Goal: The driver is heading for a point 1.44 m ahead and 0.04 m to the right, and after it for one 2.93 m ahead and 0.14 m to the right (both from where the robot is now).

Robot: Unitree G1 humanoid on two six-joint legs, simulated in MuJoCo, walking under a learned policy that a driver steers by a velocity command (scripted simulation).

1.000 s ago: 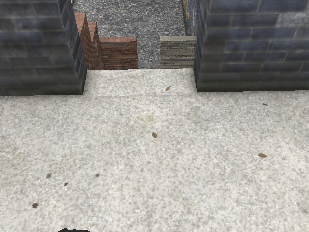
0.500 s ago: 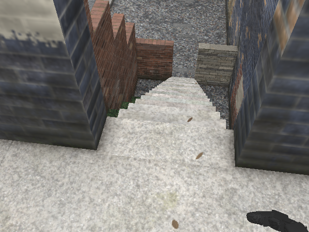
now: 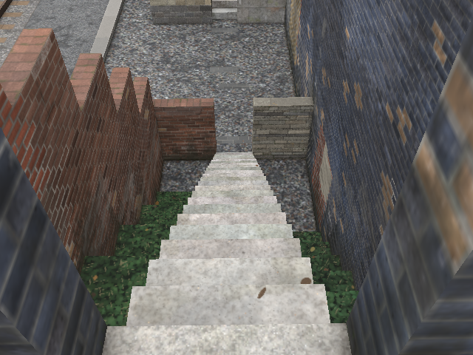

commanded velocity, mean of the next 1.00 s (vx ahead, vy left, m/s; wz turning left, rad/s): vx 0.06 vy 0.00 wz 0.00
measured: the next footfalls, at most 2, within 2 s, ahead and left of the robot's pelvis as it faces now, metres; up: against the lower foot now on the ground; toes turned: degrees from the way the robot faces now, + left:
left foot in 0.28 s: +0.15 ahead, +0.13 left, +0.00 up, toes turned +0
right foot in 0.50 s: +0.13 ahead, -0.09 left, +0.00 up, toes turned +0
